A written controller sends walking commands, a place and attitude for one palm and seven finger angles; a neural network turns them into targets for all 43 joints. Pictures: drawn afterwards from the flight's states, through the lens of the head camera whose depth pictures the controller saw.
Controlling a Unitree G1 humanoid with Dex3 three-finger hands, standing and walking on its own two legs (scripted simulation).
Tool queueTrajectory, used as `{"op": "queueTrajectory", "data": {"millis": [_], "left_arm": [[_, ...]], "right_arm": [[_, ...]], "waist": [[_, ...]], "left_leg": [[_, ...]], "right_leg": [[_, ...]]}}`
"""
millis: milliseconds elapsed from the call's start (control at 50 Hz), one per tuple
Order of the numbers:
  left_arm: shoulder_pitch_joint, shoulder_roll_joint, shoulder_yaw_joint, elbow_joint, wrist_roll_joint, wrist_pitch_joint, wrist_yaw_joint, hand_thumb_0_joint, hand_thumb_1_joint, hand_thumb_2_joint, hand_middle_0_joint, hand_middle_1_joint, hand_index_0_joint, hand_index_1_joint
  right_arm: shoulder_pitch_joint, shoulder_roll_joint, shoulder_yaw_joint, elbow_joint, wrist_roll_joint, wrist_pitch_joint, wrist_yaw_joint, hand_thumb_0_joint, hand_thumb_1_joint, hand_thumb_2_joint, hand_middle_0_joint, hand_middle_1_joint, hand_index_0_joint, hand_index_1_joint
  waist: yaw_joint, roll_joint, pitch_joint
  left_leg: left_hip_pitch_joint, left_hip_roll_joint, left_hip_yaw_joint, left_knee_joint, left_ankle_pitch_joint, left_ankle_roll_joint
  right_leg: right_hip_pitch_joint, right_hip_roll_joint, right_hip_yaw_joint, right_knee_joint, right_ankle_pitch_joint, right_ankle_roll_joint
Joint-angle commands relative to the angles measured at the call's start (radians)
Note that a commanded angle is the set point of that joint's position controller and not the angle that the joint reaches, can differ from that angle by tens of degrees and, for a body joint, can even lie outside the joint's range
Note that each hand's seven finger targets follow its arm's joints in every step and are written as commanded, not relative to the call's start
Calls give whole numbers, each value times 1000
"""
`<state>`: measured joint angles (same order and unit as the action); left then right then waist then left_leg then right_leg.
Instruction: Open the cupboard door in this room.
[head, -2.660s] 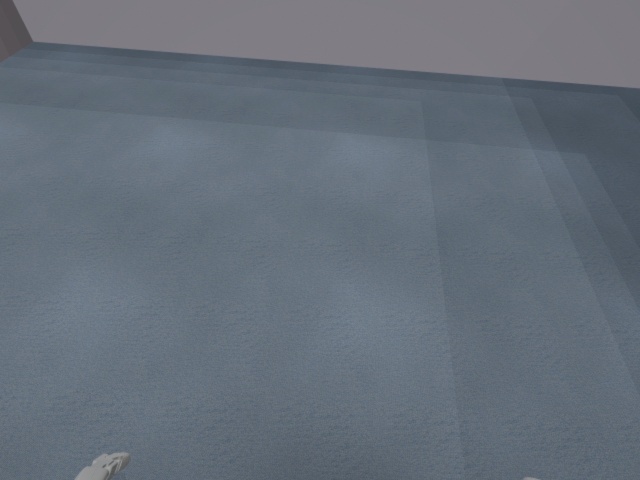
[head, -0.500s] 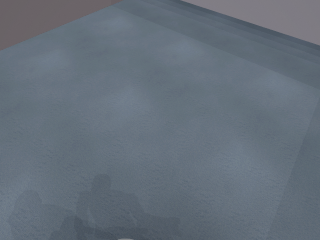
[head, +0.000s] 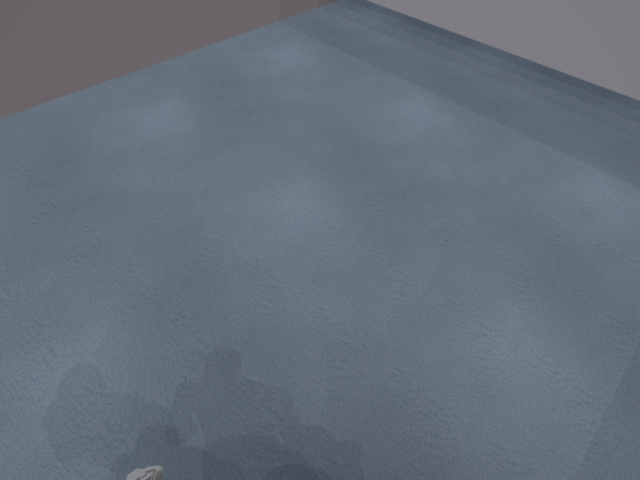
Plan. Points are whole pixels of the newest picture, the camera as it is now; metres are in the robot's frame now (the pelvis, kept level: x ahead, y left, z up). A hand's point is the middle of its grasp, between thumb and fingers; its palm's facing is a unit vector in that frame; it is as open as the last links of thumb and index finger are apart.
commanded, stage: turn or walk to find it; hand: left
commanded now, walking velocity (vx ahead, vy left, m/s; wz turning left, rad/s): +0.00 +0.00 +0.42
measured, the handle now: out of the picture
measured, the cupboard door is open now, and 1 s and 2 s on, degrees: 0 0 0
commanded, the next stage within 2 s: none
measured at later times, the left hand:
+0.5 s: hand out of the picture -0.04 +0.16 -0.16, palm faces +0.28 -0.93 -0.25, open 7.4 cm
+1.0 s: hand out of the picture -0.07 +0.22 -0.16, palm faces +0.45 -0.85 -0.26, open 7.4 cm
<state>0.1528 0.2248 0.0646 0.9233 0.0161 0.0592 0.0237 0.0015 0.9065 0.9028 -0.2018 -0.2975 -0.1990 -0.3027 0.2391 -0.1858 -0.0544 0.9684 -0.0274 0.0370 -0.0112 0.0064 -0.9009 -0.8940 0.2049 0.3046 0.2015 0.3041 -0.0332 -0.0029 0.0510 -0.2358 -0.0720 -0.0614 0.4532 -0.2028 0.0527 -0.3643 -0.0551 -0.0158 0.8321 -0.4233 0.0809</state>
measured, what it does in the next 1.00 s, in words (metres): steps on the spot, turning left: right foot, then left foot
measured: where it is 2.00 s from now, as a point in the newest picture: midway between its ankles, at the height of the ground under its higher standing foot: outside the picture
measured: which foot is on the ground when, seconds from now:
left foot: down 0.00-0.10, up 0.12-0.58, down 0.60-1.00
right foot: up 0.00-0.08, down 0.10-0.60, up 0.62-1.00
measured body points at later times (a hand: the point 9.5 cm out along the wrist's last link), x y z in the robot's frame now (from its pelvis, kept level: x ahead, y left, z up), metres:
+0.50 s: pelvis -0.04 -0.03 +0.00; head +0.00 -0.03 +0.45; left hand -0.06 +0.21 -0.15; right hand +0.07 -0.27 -0.15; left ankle -0.10 +0.11 -0.69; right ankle -0.01 -0.13 -0.74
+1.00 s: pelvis -0.06 -0.01 +0.00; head -0.04 +0.00 +0.45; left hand -0.09 +0.27 -0.14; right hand +0.09 -0.20 -0.15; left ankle -0.10 +0.09 -0.74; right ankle -0.01 -0.14 -0.70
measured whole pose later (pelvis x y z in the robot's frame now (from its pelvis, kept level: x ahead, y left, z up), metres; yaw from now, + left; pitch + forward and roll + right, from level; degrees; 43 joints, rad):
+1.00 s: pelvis -0.06 -0.01 +0.00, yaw +26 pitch -1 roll +0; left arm 0.16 0.23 0.06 0.93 0.01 0.06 0.02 0.00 0.91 0.90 -0.20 -0.30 -0.20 -0.30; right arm 0.21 -0.18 -0.05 0.96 -0.03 0.03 -0.01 0.01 -0.90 -0.89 0.20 0.30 0.20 0.30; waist -0.02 -0.01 0.06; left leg -0.21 -0.06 -0.05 0.46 -0.23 0.04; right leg -0.38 -0.07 -0.02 0.87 -0.43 0.09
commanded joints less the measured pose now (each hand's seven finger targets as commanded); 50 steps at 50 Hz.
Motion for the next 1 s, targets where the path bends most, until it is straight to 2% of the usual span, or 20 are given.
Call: {"op": "queueTrajectory", "data": {"millis": [0,40,60,80,100,120,160,200,320,460,500,540,560,580,600,620,660,720,880,980], "left_arm": [[47,62,13,-75,-9,-34,6,0,900,900,-200,-300,-200,-300],[94,77,17,-64,-10,-45,10,0,900,900,-200,-300,-200,-300],[116,116,25,-62,-5,-54,15,0,900,900,-200,-300,-200,-300],[131,206,42,-63,10,-62,23,0,900,900,-200,-300,-200,-300],[125,230,39,-77,6,-56,21,0,900,900,-200,-300,-200,-300],[79,187,40,-86,2,-57,26,0,900,900,-200,-300,-200,-300],[-19,134,20,-105,1,-58,20,0,900,900,-200,-300,-200,-300],[-11,109,10,-102,0,-67,14,0,900,900,-200,-300,-200,-300],[93,119,16,-58,6,-69,17,0,900,900,-200,-300,-200,-300],[164,177,36,-18,20,-61,13,0,900,900,-200,-300,-200,-300],[148,187,38,-9,18,-59,12,0,900,900,-200,-300,-200,-300],[123,175,37,-6,6,-52,9,0,900,900,-200,-300,-200,-300],[139,135,32,-20,-2,-45,6,0,900,900,-200,-300,-200,-300],[126,68,13,-57,-3,-39,0,0,900,900,-200,-300,-200,-300],[75,88,9,-64,6,-26,6,0,900,900,-200,-300,-200,-300],[60,81,11,-60,7,-20,4,0,900,900,-200,-300,-200,-300],[49,96,20,-32,6,-20,-3,0,900,900,-200,-300,-200,-300],[83,96,19,-11,1,-26,-11,0,900,900,-200,-300,-200,-300],[15,80,17,-52,-2,-19,-3,0,900,900,-200,-300,-200,-300],[16,62,9,-73,-10,-32,1,0,900,900,-200,-300,-200,-300]], "right_arm": [[12,-212,-52,-68,-1,-18,-6,0,-900,-900,200,300,200,300],[2,-197,-52,-73,7,-17,-1,0,-900,-900,200,300,200,300],[13,-163,-47,-74,15,-17,4,0,-900,-900,200,300,200,300],[27,-99,-36,-92,22,-19,7,0,-900,-900,200,300,200,300],[6,-132,-49,-105,8,-11,2,0,-900,-900,200,300,200,300],[-1,-155,-58,-90,2,5,6,0,-900,-900,200,300,200,300],[38,-136,-58,-40,0,23,18,0,-900,-900,200,300,200,300],[77,-114,-53,-19,0,25,25,0,-900,-900,200,300,200,300],[-4,-113,-46,-28,2,29,25,0,-900,-900,200,300,200,300],[-84,-86,-22,-56,17,7,22,0,-900,-900,200,300,200,300],[-53,-90,-19,-52,21,0,18,0,-900,-900,200,300,200,300],[11,-112,-22,-35,18,-12,18,0,-900,-900,200,300,200,300],[44,-182,-36,-30,13,-25,16,0,-900,-900,200,300,200,300],[65,-276,-57,-37,9,-26,10,0,-900,-900,200,300,200,300],[93,-292,-60,-24,9,-15,5,0,-900,-900,200,300,200,300],[59,-261,-51,-27,5,-19,-3,0,-900,-900,200,300,200,300],[-21,-210,-34,-46,5,-24,-16,0,-900,-900,200,300,200,300],[-36,-200,-27,-61,12,-35,-18,0,-900,-900,200,300,200,300],[3,-210,-39,-63,5,-28,-12,0,-900,-900,200,300,200,300],[-3,-215,-46,-68,-2,-20,-8,0,-900,-900,200,300,200,300]], "waist": [[21,139,-91],[50,106,-117],[58,16,-129],[64,-247,-129],[77,-256,-101],[58,-203,-74],[3,-130,19],[-5,-128,21],[45,-153,20],[85,-197,-68],[62,-200,-97],[17,-129,-126],[0,44,-159],[-10,327,-127],[-34,240,-132],[-16,197,-90],[6,213,-42],[26,135,-59],[7,130,-35],[12,159,-70]], "left_leg": [[33,261,-316,-89,327,120],[-54,217,-293,-29,268,70],[-167,163,-245,41,137,17],[-355,26,-66,246,-170,-58],[-348,4,-12,456,-368,-77],[-318,45,-48,591,-331,-75],[-307,65,-21,731,-205,-87],[-315,75,13,770,-133,-104],[-321,112,43,668,-154,-132],[-175,100,126,325,-271,-112],[-106,90,147,211,-222,-102],[66,96,147,-24,-6,-87],[210,219,-2,-107,152,-45],[278,452,-292,-122,526,65],[204,494,-259,-104,575,139],[143,449,-200,-119,507,139],[123,356,-145,-106,517,105],[155,307,-97,-98,586,93],[117,301,-206,-132,381,125],[75,286,-271,-83,418,126]], "right_leg": [[72,37,-3,-186,39,-23],[234,27,-8,-397,190,-28],[367,-55,64,-497,234,-50],[469,-308,311,-558,273,-138],[313,-435,365,-569,357,-229],[218,-400,301,-583,298,-251],[114,-275,168,-590,214,-208],[129,-222,61,-566,267,-178],[204,-259,39,-559,301,-202],[287,-303,2,-441,592,-233],[283,-302,-23,-389,633,-211],[203,-266,-99,-276,547,-136],[54,-197,-152,-114,345,-77],[-202,-70,-163,80,-176,-5],[-167,-64,-66,201,-221,-20],[-172,-76,-32,249,-165,-23],[-203,-70,-6,302,-46,-13],[-181,-56,-14,296,21,3],[-133,-32,-4,136,4,15],[8,13,-12,-101,-13,-9]]}}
